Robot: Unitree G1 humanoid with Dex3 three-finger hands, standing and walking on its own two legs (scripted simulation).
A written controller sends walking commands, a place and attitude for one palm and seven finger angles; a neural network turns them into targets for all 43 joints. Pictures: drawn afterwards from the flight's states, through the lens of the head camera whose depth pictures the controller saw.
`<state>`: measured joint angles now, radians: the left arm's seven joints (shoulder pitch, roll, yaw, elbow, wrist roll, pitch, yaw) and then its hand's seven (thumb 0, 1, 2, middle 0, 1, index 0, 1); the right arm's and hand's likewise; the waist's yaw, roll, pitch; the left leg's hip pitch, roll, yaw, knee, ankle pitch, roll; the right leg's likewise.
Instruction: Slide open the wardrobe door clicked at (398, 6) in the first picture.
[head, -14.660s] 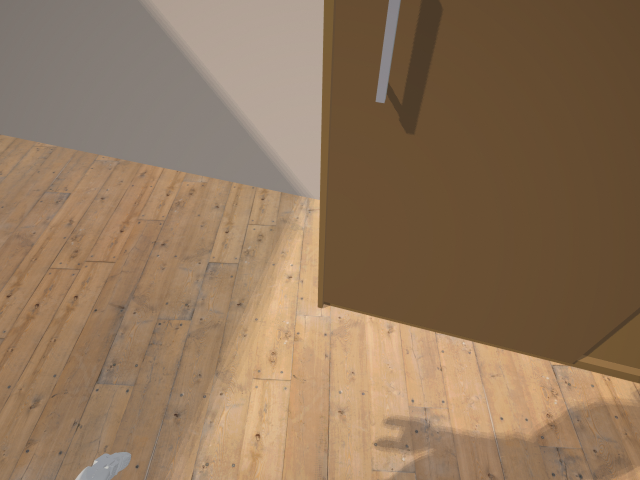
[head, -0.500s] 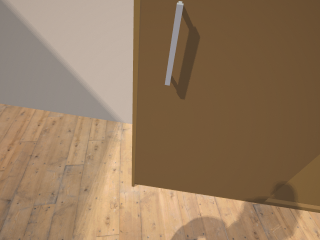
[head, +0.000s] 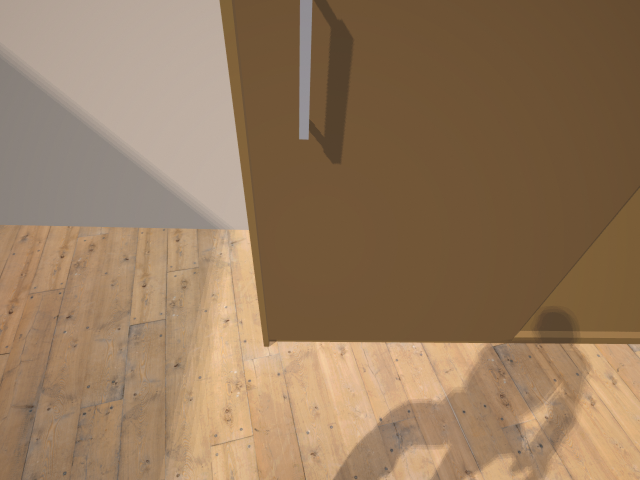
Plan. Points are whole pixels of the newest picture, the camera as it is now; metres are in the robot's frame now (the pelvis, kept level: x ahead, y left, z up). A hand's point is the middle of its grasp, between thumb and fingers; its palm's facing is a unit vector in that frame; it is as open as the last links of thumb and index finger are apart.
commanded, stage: look again from close up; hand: left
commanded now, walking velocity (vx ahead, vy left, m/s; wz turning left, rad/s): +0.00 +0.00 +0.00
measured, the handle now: (305, 64) +0.66 +0.05 +0.22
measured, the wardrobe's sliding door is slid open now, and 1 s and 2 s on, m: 0.00 0.00 0.00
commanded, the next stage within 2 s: shuffle to correct the standing spot in 1.56 s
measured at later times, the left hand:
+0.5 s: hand out of the picture -0.10 +0.15 -0.17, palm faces +0.08 -0.99 -0.15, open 7.3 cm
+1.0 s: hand out of the picture -0.03 +0.10 -0.18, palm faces +0.05 -0.99 -0.13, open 7.3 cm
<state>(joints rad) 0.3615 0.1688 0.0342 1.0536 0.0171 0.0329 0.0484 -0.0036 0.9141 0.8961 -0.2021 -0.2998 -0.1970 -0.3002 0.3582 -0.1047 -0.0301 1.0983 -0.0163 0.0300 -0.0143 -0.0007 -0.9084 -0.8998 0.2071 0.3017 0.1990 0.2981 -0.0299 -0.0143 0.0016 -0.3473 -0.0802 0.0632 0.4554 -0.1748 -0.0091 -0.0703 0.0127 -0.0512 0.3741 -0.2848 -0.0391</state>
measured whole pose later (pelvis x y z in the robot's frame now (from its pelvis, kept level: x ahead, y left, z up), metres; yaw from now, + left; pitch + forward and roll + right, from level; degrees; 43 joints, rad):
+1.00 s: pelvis +0.00 -0.04 +0.00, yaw +0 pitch -1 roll +1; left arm 0.38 0.09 -0.03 1.09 0.01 -0.03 0.04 0.00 0.91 0.90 -0.20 -0.30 -0.20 -0.30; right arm 0.34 -0.09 0.02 1.14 -0.01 0.00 -0.03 0.00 -0.91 -0.90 0.20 0.30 0.20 0.30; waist 0.00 -0.02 0.01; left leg -0.28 -0.01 0.02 0.43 -0.14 0.01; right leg -0.09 0.05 -0.06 0.42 -0.33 -0.06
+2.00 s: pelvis +0.09 -0.03 -0.02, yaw -2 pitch -1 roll +1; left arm 0.48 0.12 0.02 1.13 0.02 -0.02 0.03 0.00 0.91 0.90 -0.20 -0.30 -0.20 -0.30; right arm 0.33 -0.11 0.00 1.12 -0.03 -0.03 -0.03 0.00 -0.91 -0.90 0.20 0.30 0.20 0.30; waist 0.01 -0.07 0.01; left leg -0.23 0.01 0.11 0.64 -0.39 0.01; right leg -0.07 0.02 -0.04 0.68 -0.49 -0.06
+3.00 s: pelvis +0.22 -0.15 -0.01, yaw +4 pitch +0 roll +2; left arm 0.27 0.15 0.04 1.00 0.03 0.00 0.04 0.00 0.91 0.90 -0.20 -0.30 -0.20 -0.30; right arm 0.11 -0.16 -0.06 0.97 -0.01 0.06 -0.02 0.00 -0.91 -0.90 0.21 0.30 0.20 0.30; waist 0.03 0.02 0.10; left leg -0.40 0.02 0.05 0.89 -0.48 -0.02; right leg -0.26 -0.04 -0.10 0.61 -0.35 -0.05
